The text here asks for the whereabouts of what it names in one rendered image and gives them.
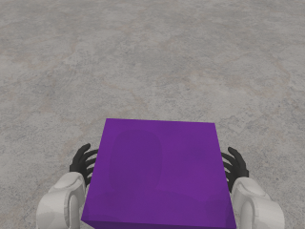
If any carton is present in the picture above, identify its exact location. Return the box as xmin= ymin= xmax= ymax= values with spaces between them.
xmin=81 ymin=118 xmax=237 ymax=229

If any left robot forearm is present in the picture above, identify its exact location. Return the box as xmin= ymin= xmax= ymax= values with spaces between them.
xmin=36 ymin=172 xmax=86 ymax=229

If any right robot forearm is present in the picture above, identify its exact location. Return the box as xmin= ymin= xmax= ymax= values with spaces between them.
xmin=231 ymin=177 xmax=286 ymax=229

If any robot right hand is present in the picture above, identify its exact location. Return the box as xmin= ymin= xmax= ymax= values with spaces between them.
xmin=221 ymin=147 xmax=250 ymax=193

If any robot left hand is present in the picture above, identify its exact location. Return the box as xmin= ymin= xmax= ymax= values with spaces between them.
xmin=70 ymin=143 xmax=99 ymax=188

